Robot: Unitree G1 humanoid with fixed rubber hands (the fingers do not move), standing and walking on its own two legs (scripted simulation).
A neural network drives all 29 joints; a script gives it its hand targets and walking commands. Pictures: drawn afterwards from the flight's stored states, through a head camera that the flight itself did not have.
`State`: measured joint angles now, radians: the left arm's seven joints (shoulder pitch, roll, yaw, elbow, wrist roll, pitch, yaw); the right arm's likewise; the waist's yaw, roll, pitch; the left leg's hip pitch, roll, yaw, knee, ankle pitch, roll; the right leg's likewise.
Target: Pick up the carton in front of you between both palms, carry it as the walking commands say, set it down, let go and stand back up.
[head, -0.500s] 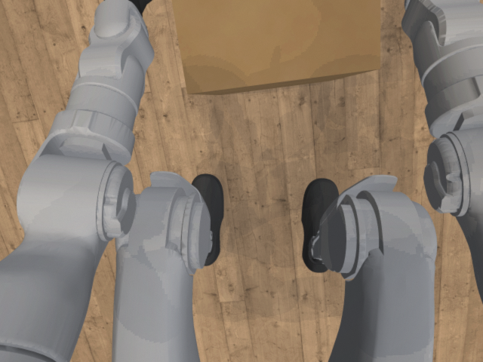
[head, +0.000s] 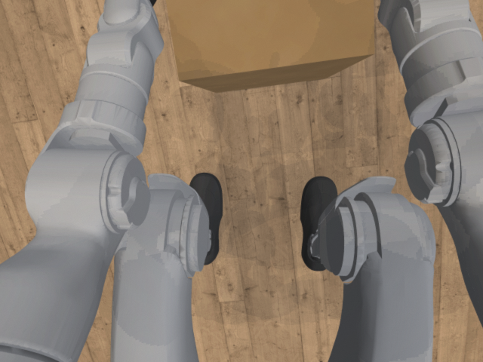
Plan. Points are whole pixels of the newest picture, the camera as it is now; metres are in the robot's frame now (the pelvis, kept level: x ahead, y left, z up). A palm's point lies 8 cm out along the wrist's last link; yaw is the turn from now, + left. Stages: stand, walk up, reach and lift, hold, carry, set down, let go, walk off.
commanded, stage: reach and lift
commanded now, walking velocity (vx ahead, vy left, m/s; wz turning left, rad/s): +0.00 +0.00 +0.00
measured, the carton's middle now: (264, 5) +0.54 -0.01 -0.24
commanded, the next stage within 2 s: none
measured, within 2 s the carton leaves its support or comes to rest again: leaves its support in 0.08 s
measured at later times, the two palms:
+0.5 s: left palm out of the picture +0.50 +0.12 +0.01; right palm out of the picture +0.51 -0.18 +0.01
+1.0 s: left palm out of the picture +0.48 +0.12 +0.16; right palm out of the picture +0.47 -0.18 +0.15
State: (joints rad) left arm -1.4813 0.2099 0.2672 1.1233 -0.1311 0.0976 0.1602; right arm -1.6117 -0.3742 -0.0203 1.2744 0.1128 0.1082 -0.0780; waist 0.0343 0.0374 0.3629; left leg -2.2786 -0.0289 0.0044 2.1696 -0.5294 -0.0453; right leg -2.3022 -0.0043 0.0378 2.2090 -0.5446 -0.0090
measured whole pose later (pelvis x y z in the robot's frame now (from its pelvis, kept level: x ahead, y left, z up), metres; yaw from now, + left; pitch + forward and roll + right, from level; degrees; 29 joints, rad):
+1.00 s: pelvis +0.03 +0.01 +0.19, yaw -5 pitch +39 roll +1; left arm -0.80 -0.10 0.46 0.56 0.18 0.39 0.08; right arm -0.85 0.01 -0.39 0.64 -0.21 0.40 -0.02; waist 0.02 0.01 -0.24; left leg -1.73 -0.05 -0.04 1.56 -0.51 -0.03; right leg -1.76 0.04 0.06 1.56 -0.48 0.02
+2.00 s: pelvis +0.10 +0.01 +0.41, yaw -5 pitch -3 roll +0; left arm -0.32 -0.17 0.31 0.41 0.30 0.59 -0.01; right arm -0.31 0.16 -0.30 0.40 -0.29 0.60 0.00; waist 0.00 0.00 -0.04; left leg -0.21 -0.02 -0.06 0.50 -0.24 -0.01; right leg -0.22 0.02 0.06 0.49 -0.22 0.01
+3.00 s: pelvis +0.11 +0.01 +0.42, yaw -5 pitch -6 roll +0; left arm -0.26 -0.15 0.22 0.25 0.27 0.70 -0.01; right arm -0.25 0.15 -0.21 0.24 -0.27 0.71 0.00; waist 0.00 0.00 0.03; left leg -0.06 -0.01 -0.06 0.37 -0.20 -0.01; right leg -0.07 0.01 0.06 0.36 -0.18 0.01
